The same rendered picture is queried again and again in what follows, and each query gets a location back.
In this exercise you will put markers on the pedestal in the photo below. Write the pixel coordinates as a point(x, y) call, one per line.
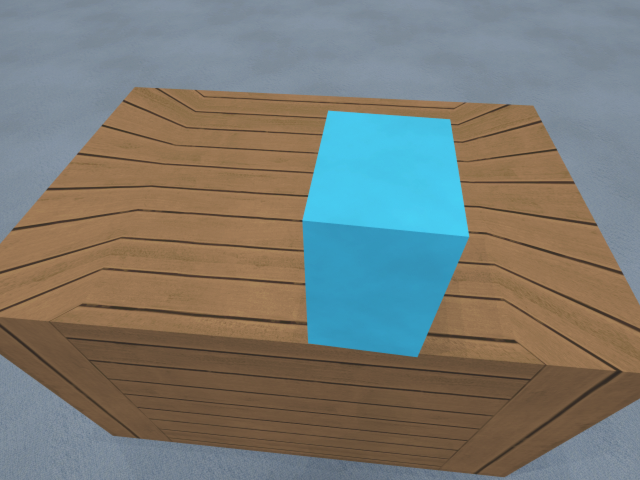
point(158, 287)

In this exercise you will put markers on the carton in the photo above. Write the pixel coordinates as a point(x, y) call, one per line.
point(384, 228)

